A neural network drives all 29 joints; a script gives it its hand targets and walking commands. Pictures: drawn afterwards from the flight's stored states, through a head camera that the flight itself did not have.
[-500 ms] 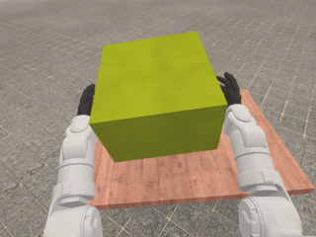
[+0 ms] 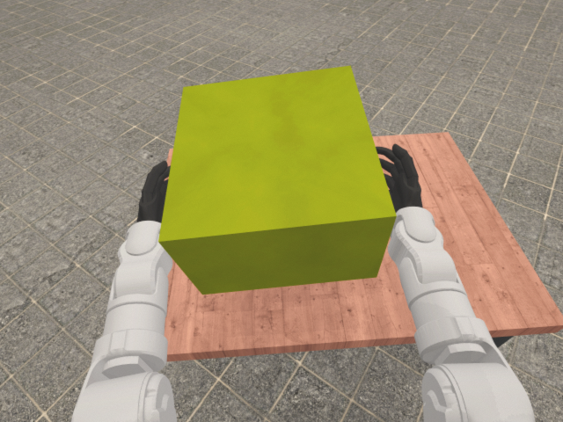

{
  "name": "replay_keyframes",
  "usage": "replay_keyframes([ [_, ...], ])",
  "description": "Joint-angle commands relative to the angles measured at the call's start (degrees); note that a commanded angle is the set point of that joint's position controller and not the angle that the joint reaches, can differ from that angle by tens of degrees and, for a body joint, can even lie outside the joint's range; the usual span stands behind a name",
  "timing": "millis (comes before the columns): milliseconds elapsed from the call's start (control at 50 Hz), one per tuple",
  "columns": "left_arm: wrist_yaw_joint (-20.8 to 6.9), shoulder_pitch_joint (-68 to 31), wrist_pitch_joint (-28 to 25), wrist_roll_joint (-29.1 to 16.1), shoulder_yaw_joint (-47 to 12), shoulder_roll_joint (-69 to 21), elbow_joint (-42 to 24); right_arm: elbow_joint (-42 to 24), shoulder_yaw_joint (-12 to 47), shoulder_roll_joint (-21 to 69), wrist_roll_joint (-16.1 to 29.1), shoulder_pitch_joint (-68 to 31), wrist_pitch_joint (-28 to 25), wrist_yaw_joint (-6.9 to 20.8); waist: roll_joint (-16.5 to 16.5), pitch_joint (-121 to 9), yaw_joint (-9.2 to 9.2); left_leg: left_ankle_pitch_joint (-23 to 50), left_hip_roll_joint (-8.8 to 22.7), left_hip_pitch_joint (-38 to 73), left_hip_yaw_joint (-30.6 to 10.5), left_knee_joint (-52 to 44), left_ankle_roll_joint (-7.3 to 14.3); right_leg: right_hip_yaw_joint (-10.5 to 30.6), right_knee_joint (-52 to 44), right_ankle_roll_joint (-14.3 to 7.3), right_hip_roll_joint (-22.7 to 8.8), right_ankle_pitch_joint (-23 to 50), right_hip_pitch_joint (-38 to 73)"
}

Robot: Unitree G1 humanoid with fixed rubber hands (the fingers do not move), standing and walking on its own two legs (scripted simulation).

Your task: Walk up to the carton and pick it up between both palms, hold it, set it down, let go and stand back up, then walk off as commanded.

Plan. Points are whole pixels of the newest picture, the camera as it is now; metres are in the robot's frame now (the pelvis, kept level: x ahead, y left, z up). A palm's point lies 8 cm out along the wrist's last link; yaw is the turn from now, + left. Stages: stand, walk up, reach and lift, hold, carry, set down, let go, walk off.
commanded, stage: set down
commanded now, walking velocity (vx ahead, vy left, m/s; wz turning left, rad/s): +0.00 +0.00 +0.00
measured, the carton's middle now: (277, 179) +0.44 +0.01 +0.10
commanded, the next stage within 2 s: none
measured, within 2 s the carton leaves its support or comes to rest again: neither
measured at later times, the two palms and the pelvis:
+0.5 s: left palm (167, 218) +0.40 +0.18 +0.08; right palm (407, 213) +0.37 -0.18 +0.09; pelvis +0.00 +0.00 +0.00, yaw +0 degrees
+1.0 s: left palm (172, 220) +0.41 +0.18 +0.05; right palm (400, 220) +0.38 -0.18 +0.06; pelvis +0.02 +0.01 +0.00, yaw +0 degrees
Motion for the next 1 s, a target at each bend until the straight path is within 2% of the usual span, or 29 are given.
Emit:
replay_keyframes([
  [0, -6.7, -42.0, -7.2, -5.3, -37.1, -37.0, -13.8, -19.0, 27.0, 35.4, -3.0, -32.9, -8.3, 3.8, -0.1, -37.5, -3.92, 22.4, -1.6, 11.4, 1.1, 1.6, -2.9, -0.2, -1.5, -0.1, 5.5, 27.4, 31.9],
  [20, -6.5, -40.1, -7.0, -5.5, -37.4, -38.0, -11.8, -18.3, 28.0, 35.8, -1.9, -33.4, -8.4, 3.5, 0.0, -34.4, -2.62, 19.5, -1.7, 9.9, 1.4, 1.4, -2.4, 0.1, -2.3, -0.2, 5.1, 25.2, 31.9],
  [100, -6.3, -42.4, -7.9, -4.6, -36.9, -37.7, -10.4, -13.2, 24.0, 34.4, -4.7, -31.1, -8.7, 4.3, -0.5, -32.6, -4.79, 17.8, -1.4, 11.3, 1.2, 0.4, -2.5, -0.5, -3.1, 0.1, 5.3, 21.7, 28.7],
  [140, -6.7, -43.4, -8.1, -3.6, -35.4, -37.3, -7.0, -9.7, 22.3, 34.1, -5.3, -31.0, -8.8, 4.2, 0.8, -29.5, -4.51, 12.5, -1.4, 10.1, 2.4, -0.6, -2.4, -0.6, -3.3, -0.1, 5.1, 16.2, 27.0],
  [160, -7.0, -40.1, -7.2, -2.9, -32.8, -36.7, -1.4, -8.4, 19.9, 33.7, -6.3, -32.8, -8.4, 4.0, -1.5, -24.0, -3.86, 9.1, -1.4, 7.6, 2.4, -1.5, -1.5, -0.9, -4.3, -0.4, 5.0, 13.5, 24.6],
  [180, -7.2, -43.7, -8.7, -2.3, -33.1, -35.2, -7.0, -10.3, 21.1, 34.8, -6.4, -33.9, -9.7, 4.6, -0.7, -31.4, -4.19, 10.1, -1.6, 9.8, 2.5, -1.2, -1.2, -0.8, -2.5, 0.2, 5.1, 15.3, 27.4],
  [240, -7.0, -43.2, -9.6, -2.7, -33.0, -35.9, -2.4, -11.5, 21.9, 35.2, -6.3, -35.1, -10.5, 4.4, -1.0, -31.2, -3.24, 9.3, -1.6, 7.7, 3.0, -1.8, -1.3, -0.2, -2.6, 0.2, 4.6, 16.6, 29.1],
  [260, -7.0, -45.4, -9.8, -3.8, -33.0, -35.7, -0.9, -8.5, 19.0, 34.4, -6.9, -36.3, -10.2, 4.4, -0.1, -29.1, -4.95, 6.7, -1.6, 6.1, 2.5, -1.5, -1.4, -0.5, -2.6, -0.1, 4.8, 13.4, 25.6],
  [300, -7.0, -46.0, -10.8, -2.9, -32.1, -35.2, -0.5, -5.5, 18.2, 34.3, -8.4, -34.4, -10.8, 5.2, 1.7, -28.1, -4.91, 6.1, -1.4, 7.1, 2.9, -1.7, -1.9, -0.6, -2.7, -0.1, 4.8, 11.5, 24.5],
  [320, -7.2, -42.6, -10.7, -1.7, -30.9, -36.4, 2.3, -9.1, 18.7, 35.3, -8.7, -35.7, -11.4, 5.2, -0.5, -28.6, -2.91, 6.9, -1.7, 6.9, 3.5, -2.0, -1.2, -0.4, -3.1, 0.0, 4.8, 12.2, 26.0],
  [340, -7.5, -45.6, -11.6, -2.3, -30.3, -34.2, 4.6, -4.5, 17.3, 34.5, -8.7, -34.9, -11.0, 5.1, -0.2, -26.8, -4.57, 6.5, -1.6, 4.8, 2.8, -1.8, -1.3, -0.4, -2.9, -0.2, 4.6, 12.3, 24.7],
  [360, -7.6, -45.0, -12.3, -2.2, -30.5, -35.9, 5.5, -6.8, 18.7, 35.5, -8.3, -37.0, -11.9, 5.3, -1.1, -28.6, -3.86, 7.2, -1.3, 5.1, 3.3, -2.6, -0.7, -0.4, -2.8, 0.3, 4.6, 13.0, 26.0],
  [380, -7.1, -47.6, -13.6, -2.9, -32.2, -37.0, -1.0, -11.2, 21.0, 38.0, -7.8, -38.8, -13.5, 5.2, -0.1, -35.8, -2.76, 11.7, -1.6, 8.4, 3.8, -1.3, -1.4, -0.3, -1.2, 0.4, 4.6, 19.2, 29.4],
  [400, -6.7, -45.7, -14.4, -2.8, -31.4, -36.8, 1.9, -9.6, 21.3, 36.9, -7.8, -37.4, -13.6, 5.2, 0.6, -36.2, -2.34, 13.5, -1.4, 6.6, 4.5, -0.7, -2.1, 0.4, -0.8, 0.2, 4.3, 22.2, 30.1],
  [460, -6.2, -47.2, -16.5, -5.0, -32.7, -36.1, 1.4, -11.7, 23.0, 37.9, -6.7, -37.9, -13.7, 5.1, 0.0, -36.2, -2.44, 11.0, -1.7, 4.3, 3.2, -0.5, -1.9, 1.0, -0.3, 0.3, 4.2, 21.2, 30.5],
  [520, -7.6, -45.4, -15.5, -2.1, -29.8, -34.2, 7.2, -1.5, 18.2, 36.5, -10.2, -32.4, -12.1, 5.2, 0.4, -26.8, -4.66, 6.8, -1.4, 2.8, 3.2, -1.9, -1.2, 1.2, -1.6, 0.2, 3.6, 16.3, 27.9],
  [580, -7.8, -43.8, -16.7, -1.8, -28.6, -34.6, 6.4, -6.0, 20.7, 37.5, -9.4, -34.2, -13.2, 5.2, -1.3, -33.1, -2.38, 12.0, -1.6, 3.6, 3.7, -1.6, -1.1, 1.4, 0.1, 0.9, 3.3, 24.4, 32.5],
  [680, -7.9, -47.7, -18.9, -2.5, -30.0, -36.3, 8.7, -3.5, 18.4, 38.4, -10.9, -34.1, -14.6, 5.0, 0.6, -32.5, -4.55, 10.3, -1.6, 2.8, 3.6, -0.9, -1.6, 1.0, -0.4, 0.8, 3.7, 20.6, 27.5],
  [700, -7.6, -48.2, -20.0, -2.5, -30.3, -37.3, 7.5, -6.0, 19.7, 39.5, -10.5, -34.9, -15.3, 5.7, 1.5, -34.8, -3.02, 10.3, -1.2, 2.6, 3.6, -1.3, -1.9, 0.6, -0.4, 0.4, 3.9, 18.2, 28.4],
  [720, -7.5, -48.7, -20.1, -1.8, -28.7, -35.6, 11.1, -1.1, 17.0, 38.4, -11.5, -34.7, -14.6, 5.4, 1.7, -31.0, -3.22, 9.6, -1.1, 0.6, 3.6, -1.2, -2.2, 1.0, -1.1, 0.0, 3.8, 18.1, 26.1],
  [740, -7.6, -50.7, -21.0, -3.1, -30.5, -35.8, 9.5, 0.8, 16.3, 39.1, -12.1, -32.8, -15.1, 5.4, 1.5, -32.4, -5.69, 10.5, -1.1, 1.9, 3.3, -0.9, -2.4, 0.7, -0.2, 0.1, 3.7, 21.1, 26.8],
  [760, -7.7, -48.5, -21.8, -2.2, -29.5, -36.5, 8.1, -2.3, 17.8, 40.0, -12.7, -33.3, -16.5, 5.3, 0.5, -35.4, -4.08, 13.8, -1.1, 1.9, 3.6, -0.5, -2.4, 0.7, 0.5, 0.6, 3.5, 25.1, 30.7],
  [800, -7.9, -49.4, -21.9, -1.8, -28.7, -34.1, 13.0, 2.1, 15.4, 38.7, -12.9, -32.6, -16.0, 5.3, 1.7, -30.7, -5.46, 11.0, -1.4, 1.0, 3.6, -0.7, -2.2, 0.7, -0.2, 0.6, 3.3, 21.9, 27.1],
  [820, -7.5, -50.9, -22.9, -2.6, -30.4, -35.9, 5.9, -2.1, 18.3, 39.5, -11.7, -34.5, -17.7, 5.5, 3.4, -35.9, -3.52, 14.6, -1.1, 3.4, 3.8, -0.3, -2.8, 0.2, 0.8, 0.4, 3.3, 24.2, 30.1],
  [840, -7.8, -48.9, -22.9, -1.9, -28.8, -34.1, 11.5, 2.4, 16.5, 38.9, -12.0, -31.6, -17.5, 5.4, 2.2, -30.4, -4.54, 12.4, -1.4, 1.6, 3.9, -0.6, -2.6, 0.6, -0.5, 0.2, 3.4, 22.5, 28.3],
  [900, -8.7, -44.3, -23.1, 0.5, -24.9, -34.6, 17.3, -0.1, 16.8, 39.4, -13.2, -31.7, -18.1, 5.2, -1.2, -29.9, -3.73, 10.7, -1.5, 0.1, 4.4, -1.7, -1.1, 1.3, -0.2, 1.0, 2.4, 26.7, 31.1],
  [920, -9.3, -47.0, -23.6, -0.4, -25.5, -34.5, 18.2, 1.0, 14.2, 39.3, -14.9, -32.1, -17.7, 4.8, -2.8, -29.4, -5.41, 9.6, -1.5, -1.7, 3.7, -2.4, -1.1, 0.3, -0.6, 1.6, 3.1, 24.9, 30.0],
  [960, -8.6, -50.0, -25.5, -1.1, -26.5, -33.4, 13.5, 3.7, 16.3, 41.2, -13.9, -29.7, -18.2, 5.3, 0.6, -32.3, -4.80, 10.4, -1.0, 0.1, 3.8, -1.8, -1.6, 0.8, 0.4, 1.2, 2.6, 25.2, 30.6],
  [980, -8.6, -49.1, -25.3, -1.0, -25.5, -33.9, 17.2, 4.4, 15.0, 40.0, -13.7, -31.5, -18.4, 5.4, 0.3, -29.2, -4.84, 10.2, -1.0, -0.7, 4.0, -1.3, -1.5, 0.9, 0.3, 0.8, 2.9, 23.1, 28.6],
])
